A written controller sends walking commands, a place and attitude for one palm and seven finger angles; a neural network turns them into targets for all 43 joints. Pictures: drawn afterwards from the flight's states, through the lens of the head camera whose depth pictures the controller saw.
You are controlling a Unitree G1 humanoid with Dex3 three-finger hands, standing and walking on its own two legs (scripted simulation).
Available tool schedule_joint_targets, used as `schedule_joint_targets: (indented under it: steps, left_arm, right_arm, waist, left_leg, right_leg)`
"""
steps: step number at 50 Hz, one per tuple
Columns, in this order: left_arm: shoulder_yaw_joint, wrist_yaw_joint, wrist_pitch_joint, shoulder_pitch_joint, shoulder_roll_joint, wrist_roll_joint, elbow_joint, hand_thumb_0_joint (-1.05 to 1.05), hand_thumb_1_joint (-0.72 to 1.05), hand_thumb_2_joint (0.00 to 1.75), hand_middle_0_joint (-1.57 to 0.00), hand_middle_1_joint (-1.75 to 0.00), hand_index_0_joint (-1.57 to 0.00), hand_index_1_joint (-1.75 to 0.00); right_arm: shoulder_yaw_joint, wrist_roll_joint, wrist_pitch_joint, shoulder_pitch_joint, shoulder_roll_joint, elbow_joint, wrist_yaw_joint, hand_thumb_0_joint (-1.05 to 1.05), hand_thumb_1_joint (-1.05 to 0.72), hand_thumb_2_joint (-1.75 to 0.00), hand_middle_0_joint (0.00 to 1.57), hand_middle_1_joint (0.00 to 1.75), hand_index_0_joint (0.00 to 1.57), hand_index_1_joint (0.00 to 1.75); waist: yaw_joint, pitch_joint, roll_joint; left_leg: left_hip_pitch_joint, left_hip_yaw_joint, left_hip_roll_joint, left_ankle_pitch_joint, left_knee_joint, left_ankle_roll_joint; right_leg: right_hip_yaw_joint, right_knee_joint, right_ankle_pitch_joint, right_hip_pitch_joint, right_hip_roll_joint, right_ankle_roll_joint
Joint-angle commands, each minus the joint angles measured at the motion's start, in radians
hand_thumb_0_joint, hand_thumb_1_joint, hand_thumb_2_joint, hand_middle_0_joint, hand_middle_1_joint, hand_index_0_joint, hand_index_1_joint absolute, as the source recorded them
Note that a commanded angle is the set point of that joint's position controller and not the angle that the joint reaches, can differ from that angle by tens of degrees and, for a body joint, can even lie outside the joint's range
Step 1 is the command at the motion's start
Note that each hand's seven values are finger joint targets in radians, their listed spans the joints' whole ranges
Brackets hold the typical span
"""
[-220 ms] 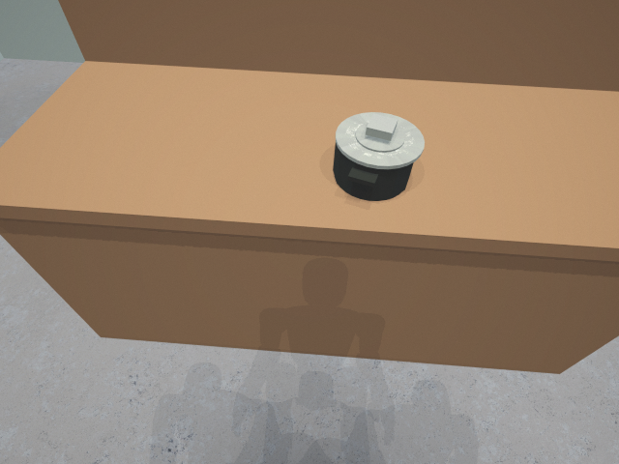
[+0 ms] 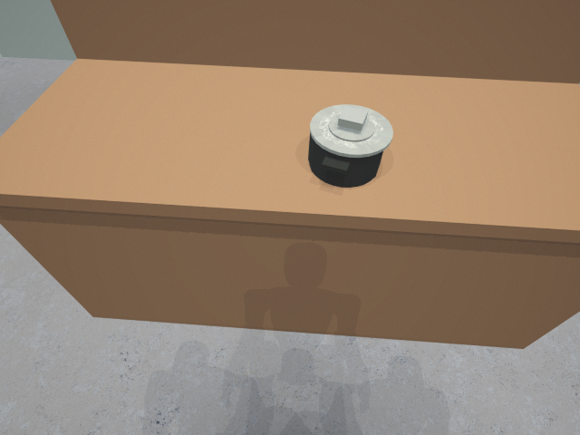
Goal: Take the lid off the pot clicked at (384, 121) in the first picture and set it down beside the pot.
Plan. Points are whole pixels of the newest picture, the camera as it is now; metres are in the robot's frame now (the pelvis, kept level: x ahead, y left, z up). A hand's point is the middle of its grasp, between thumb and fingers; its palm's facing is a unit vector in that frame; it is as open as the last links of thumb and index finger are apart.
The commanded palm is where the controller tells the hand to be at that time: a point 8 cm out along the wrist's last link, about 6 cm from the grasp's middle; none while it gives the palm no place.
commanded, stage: look at it before walking up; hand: left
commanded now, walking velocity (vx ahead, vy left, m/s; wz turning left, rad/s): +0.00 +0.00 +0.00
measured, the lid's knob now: (353, 118) +0.69 -0.09 +0.05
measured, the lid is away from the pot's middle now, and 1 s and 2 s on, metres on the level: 0.00 0.00 0.00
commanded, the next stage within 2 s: take the last steps up to it in 0.44 s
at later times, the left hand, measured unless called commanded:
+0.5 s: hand out of the picture +0.02 +0.16 -0.17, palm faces +0.02 -0.98 -0.19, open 7.4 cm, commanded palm none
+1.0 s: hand out of the picture +0.09 +0.12 -0.17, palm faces +0.03 -0.98 -0.21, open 7.4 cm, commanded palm none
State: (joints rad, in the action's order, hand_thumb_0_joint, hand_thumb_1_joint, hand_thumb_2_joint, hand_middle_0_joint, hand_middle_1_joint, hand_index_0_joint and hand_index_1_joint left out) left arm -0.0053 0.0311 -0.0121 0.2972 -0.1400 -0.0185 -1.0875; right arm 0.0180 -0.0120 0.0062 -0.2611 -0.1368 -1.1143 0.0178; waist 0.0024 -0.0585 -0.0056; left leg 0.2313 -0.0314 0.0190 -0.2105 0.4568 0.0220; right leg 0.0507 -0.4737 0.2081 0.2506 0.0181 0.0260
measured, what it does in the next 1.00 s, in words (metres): walks ahead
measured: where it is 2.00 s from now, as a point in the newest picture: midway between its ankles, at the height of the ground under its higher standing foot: outside the picture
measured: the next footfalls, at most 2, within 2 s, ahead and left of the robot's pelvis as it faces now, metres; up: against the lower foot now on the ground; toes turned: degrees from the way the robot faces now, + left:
left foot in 1.24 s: +0.26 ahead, +0.01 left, +0.00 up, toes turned -1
right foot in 1.56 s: +0.22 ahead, -0.26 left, +0.00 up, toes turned -5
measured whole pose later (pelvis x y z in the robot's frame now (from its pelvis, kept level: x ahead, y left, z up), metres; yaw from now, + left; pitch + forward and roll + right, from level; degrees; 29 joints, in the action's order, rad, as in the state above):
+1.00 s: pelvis +0.08 -0.07 -0.01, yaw -4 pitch +2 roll +0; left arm -0.08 0.01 -0.03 0.33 -0.15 -0.02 -1.00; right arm 0.06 -0.03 0.00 -0.29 -0.18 -1.09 0.03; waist -0.02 -0.04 0.01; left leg 0.44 -0.04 -0.07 -0.49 1.02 0.00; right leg -0.08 -0.54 0.32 0.25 -0.04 -0.08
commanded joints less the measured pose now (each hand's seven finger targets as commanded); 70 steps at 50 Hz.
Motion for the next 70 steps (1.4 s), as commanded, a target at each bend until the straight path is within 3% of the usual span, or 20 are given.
schedule_joint_targets:
  steps: [1,28,30,34,37,39,42,43,44,45,47,51,57,60,61,62,63,64,66,70]
  left_arm:
    - [-0.022,0.009,-0.016,0.071,-0.110,0.000,0.035,0.00,0.90,0.90,-0.20,-0.30,-0.20,-0.30]
    - [-0.028,0.005,-0.023,0.053,-0.118,0.004,0.041,0.00,0.90,0.90,-0.20,-0.30,-0.20,-0.30]
    - [-0.031,-0.001,-0.015,0.056,-0.117,0.002,0.041,0.00,0.90,0.90,-0.20,-0.30,-0.20,-0.30]
    - [-0.051,-0.022,0.004,0.045,-0.117,-0.007,0.078,0.00,0.90,0.90,-0.20,-0.30,-0.20,-0.30]
    - [-0.065,-0.041,0.006,0.013,-0.084,-0.012,0.120,0.00,0.90,0.90,-0.20,-0.30,-0.20,-0.30]
    - [-0.073,-0.052,-0.003,-0.022,-0.079,-0.010,0.153,0.00,0.90,0.90,-0.20,-0.30,-0.20,-0.30]
    - [-0.082,-0.060,-0.012,0.078,-0.066,-0.004,0.125,0.00,0.90,0.90,-0.20,-0.30,-0.20,-0.30]
    - [-0.089,-0.055,-0.016,0.167,-0.092,-0.006,0.094,0.00,0.90,0.90,-0.20,-0.30,-0.20,-0.30]
    - [-0.106,-0.041,-0.022,0.253,-0.184,-0.011,0.069,0.00,0.90,0.90,-0.20,-0.30,-0.20,-0.30]
    - [-0.112,-0.028,-0.018,0.328,-0.221,-0.002,0.058,0.00,0.90,0.90,-0.20,-0.30,-0.20,-0.30]
    - [-0.098,-0.013,-0.019,0.231,-0.159,-0.005,0.075,0.00,0.90,0.90,-0.20,-0.30,-0.20,-0.30]
    - [-0.080,-0.003,-0.037,0.117,-0.115,-0.009,0.107,0.00,0.90,0.90,-0.20,-0.30,-0.20,-0.30]
    - [-0.075,-0.003,-0.039,0.130,-0.129,-0.012,0.086,0.00,0.90,0.90,-0.20,-0.30,-0.20,-0.30]
    - [-0.072,-0.010,-0.035,0.101,-0.120,0.003,0.089,0.00,0.90,0.90,-0.20,-0.30,-0.20,-0.30]
    - [-0.067,-0.011,-0.033,0.119,-0.098,0.002,0.094,0.00,0.90,0.90,-0.20,-0.30,-0.20,-0.30]
    - [-0.062,-0.011,-0.028,0.169,-0.054,0.011,0.099,0.00,0.90,0.90,-0.20,-0.30,-0.20,-0.30]
    - [-0.063,-0.002,-0.024,0.139,-0.086,0.003,0.115,0.00,0.90,0.90,-0.20,-0.30,-0.20,-0.30]
    - [-0.068,0.008,-0.005,0.129,-0.096,0.007,0.122,0.00,0.90,0.90,-0.20,-0.30,-0.20,-0.30]
    - [-0.073,0.003,0.007,0.062,-0.094,0.002,0.128,0.00,0.90,0.90,-0.20,-0.30,-0.20,-0.30]
    - [-0.061,-0.001,0.033,0.068,-0.064,0.005,0.126,0.00,0.90,0.90,-0.20,-0.30,-0.20,-0.30]
  right_arm:
    - [0.021,0.003,0.016,-0.061,-0.095,0.032,0.006,0.00,-0.90,-0.90,0.20,0.30,0.20,0.30]
    - [0.014,0.004,0.022,-0.057,-0.097,0.023,0.009,0.00,-0.90,-0.90,0.20,0.30,0.20,0.30]
    - [0.019,-0.001,0.020,-0.067,-0.100,0.023,0.011,0.00,-0.90,-0.90,0.20,0.30,0.20,0.30]
    - [0.043,-0.012,0.012,-0.080,-0.139,0.047,0.012,0.00,-0.90,-0.90,0.20,0.30,0.20,0.30]
    - [0.072,-0.017,0.027,-0.113,-0.203,0.064,0.021,0.00,-0.90,-0.90,0.20,0.30,0.20,0.30]
    - [0.073,-0.021,0.042,-0.125,-0.188,0.070,0.024,0.00,-0.90,-0.90,0.20,0.30,0.20,0.30]
    - [0.070,-0.022,0.046,-0.076,-0.185,0.073,0.027,0.00,-0.90,-0.90,0.20,0.30,0.20,0.30]
    - [0.064,-0.020,0.045,-0.069,-0.164,0.073,0.026,0.00,-0.90,-0.90,0.20,0.30,0.20,0.30]
    - [0.050,-0.006,0.046,-0.056,-0.091,0.104,0.023,0.00,-0.90,-0.90,0.20,0.30,0.20,0.30]
    - [0.047,-0.008,0.045,0.037,-0.108,0.150,0.019,0.00,-0.90,-0.90,0.20,0.30,0.20,0.30]
    - [0.061,-0.008,0.037,0.067,-0.122,0.149,0.017,0.00,-0.90,-0.90,0.20,0.30,0.20,0.30]
    - [0.056,-0.011,0.021,0.032,-0.070,0.135,-0.002,0.00,-0.90,-0.90,0.20,0.30,0.20,0.30]
    - [0.047,-0.004,0.041,0.092,-0.056,0.164,-0.002,0.00,-0.90,-0.90,0.20,0.30,0.20,0.30]
    - [0.046,-0.005,0.057,-0.024,-0.070,0.120,0.014,0.00,-0.90,-0.90,0.20,0.30,0.20,0.30]
    - [0.054,-0.011,0.062,-0.103,-0.118,0.097,0.025,0.00,-0.90,-0.90,0.20,0.30,0.20,0.30]
    - [0.068,-0.020,0.061,-0.164,-0.205,0.094,0.033,0.00,-0.90,-0.90,0.20,0.30,0.20,0.30]
    - [0.064,-0.012,0.036,-0.179,-0.214,0.099,0.035,0.00,-0.90,-0.90,0.20,0.30,0.20,0.30]
    - [0.050,-0.010,0.029,-0.120,-0.211,0.122,0.040,0.00,-0.90,-0.90,0.20,0.30,0.20,0.30]
    - [0.033,-0.014,0.029,0.002,-0.142,0.143,0.042,0.00,-0.90,-0.90,0.20,0.30,0.20,0.30]
    - [0.043,-0.012,0.018,0.080,-0.144,0.162,0.033,0.00,-0.90,-0.90,0.20,0.30,0.20,0.30]
  waist:
    - [0.001,-0.019,0.006]
    - [-0.002,0.021,-0.006]
    - [0.002,0.014,-0.017]
    - [0.013,-0.072,0.078]
    - [0.029,-0.061,0.163]
    - [0.034,-0.045,0.114]
    - [-0.026,0.018,0.106]
    - [-0.065,0.052,0.010]
    - [-0.094,0.040,-0.275]
    - [-0.131,0.021,-0.315]
    - [-0.069,-0.027,-0.125]
    - [-0.006,-0.013,-0.070]
    - [-0.016,0.020,-0.098]
    - [0.043,0.062,-0.049]
    - [0.067,0.101,0.022]
    - [0.063,0.179,0.241]
    - [0.069,0.154,0.208]
    - [0.035,0.153,0.222]
    - [0.001,0.056,0.143]
    - [-0.030,0.101,0.148]
  left_leg:
    - [-0.004,0.112,-0.095,-0.082,-0.115,0.004]
    - [-0.043,0.094,-0.096,0.042,-0.085,-0.005]
    - [-0.044,0.099,-0.104,-0.123,-0.102,-0.001]
    - [-0.001,0.187,-0.181,-0.427,-0.192,0.046]
    - [-0.029,0.347,-0.349,-0.424,-0.274,0.147]
    - [-0.075,0.320,-0.373,-0.216,-0.249,0.172]
    - [0.017,0.129,-0.295,-0.064,-0.094,0.098]
    - [0.122,0.044,-0.215,-0.094,0.067,0.051]
    - [0.379,-0.089,-0.080,-0.253,0.305,-0.004]
    - [0.512,-0.075,-0.043,-0.449,0.520,-0.019]
    - [0.513,0.019,-0.102,-0.347,0.681,-0.011]
    - [0.399,-0.025,-0.111,-0.198,0.608,-0.033]
    - [0.279,-0.066,-0.074,-0.148,0.302,-0.022]
    - [-0.017,-0.080,-0.035,0.076,0.047,-0.005]
    - [-0.197,0.066,-0.141,0.312,0.017,0.043]
    - [-0.347,0.362,-0.402,0.685,-0.008,0.184]
    - [-0.237,0.422,-0.488,0.774,-0.076,0.264]
    - [-0.166,0.450,-0.500,0.750,-0.078,0.280]
    - [-0.050,0.296,-0.393,0.636,-0.106,0.226]
    - [-0.006,0.115,-0.279,0.558,-0.107,0.150]
  right_leg:
    - [0.068,0.095,0.039,0.052,0.057,-0.058]
    - [0.080,0.106,-0.034,0.018,0.063,-0.061]
    - [0.075,0.109,0.124,0.036,0.047,-0.063]
    - [0.025,-0.001,0.288,0.155,-0.017,-0.072]
    - [-0.069,-0.286,0.199,0.246,-0.018,-0.059]
    - [-0.048,-0.298,0.244,0.279,0.027,-0.061]
    - [-0.107,-0.067,0.131,0.022,0.009,-0.059]
    - [-0.082,0.042,0.074,-0.149,0.000,-0.072]
    - [0.218,0.170,0.105,-0.317,0.183,-0.141]
    - [0.437,0.248,0.066,-0.330,0.329,-0.264]
    - [0.401,0.240,0.127,-0.197,0.294,-0.330]
    - [0.159,0.220,-0.133,-0.100,0.201,-0.296]
    - [0.099,0.130,-0.452,-0.186,0.170,-0.253]
    - [0.037,-0.046,-0.517,-0.116,0.095,-0.179]
    - [0.012,-0.213,-0.415,-0.003,0.045,-0.122]
    - [-0.072,-0.455,0.056,0.176,-0.043,-0.060]
    - [-0.022,-0.645,0.432,0.185,-0.062,-0.052]
    - [0.044,-0.716,0.425,0.196,-0.041,-0.046]
    - [0.046,-0.671,0.366,0.209,0.004,-0.027]
    - [-0.030,-0.432,0.264,0.090,0.016,-0.009]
